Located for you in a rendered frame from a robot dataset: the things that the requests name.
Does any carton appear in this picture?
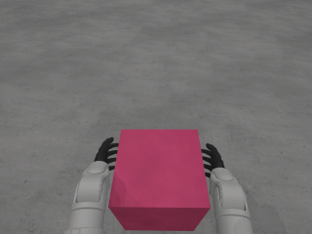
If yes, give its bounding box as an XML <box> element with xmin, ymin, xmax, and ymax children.
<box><xmin>108</xmin><ymin>129</ymin><xmax>211</xmax><ymax>231</ymax></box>

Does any right robot forearm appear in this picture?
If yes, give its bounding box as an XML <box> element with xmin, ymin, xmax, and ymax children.
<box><xmin>209</xmin><ymin>167</ymin><xmax>254</xmax><ymax>234</ymax></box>

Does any left robot hand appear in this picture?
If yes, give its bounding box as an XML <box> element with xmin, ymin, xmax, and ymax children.
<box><xmin>94</xmin><ymin>137</ymin><xmax>119</xmax><ymax>171</ymax></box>

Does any right robot hand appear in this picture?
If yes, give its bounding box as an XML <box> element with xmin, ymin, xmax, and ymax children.
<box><xmin>201</xmin><ymin>143</ymin><xmax>225</xmax><ymax>178</ymax></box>

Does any left robot forearm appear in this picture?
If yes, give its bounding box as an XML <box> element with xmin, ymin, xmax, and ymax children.
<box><xmin>62</xmin><ymin>161</ymin><xmax>110</xmax><ymax>234</ymax></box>

